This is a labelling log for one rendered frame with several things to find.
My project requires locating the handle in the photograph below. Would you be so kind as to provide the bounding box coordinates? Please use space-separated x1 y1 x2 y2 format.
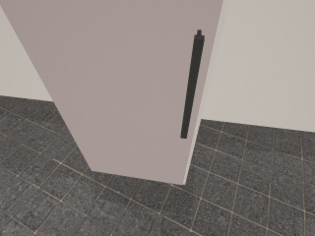
180 29 205 139

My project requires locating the fridge door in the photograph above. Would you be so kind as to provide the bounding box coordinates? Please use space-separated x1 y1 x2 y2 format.
0 0 223 185

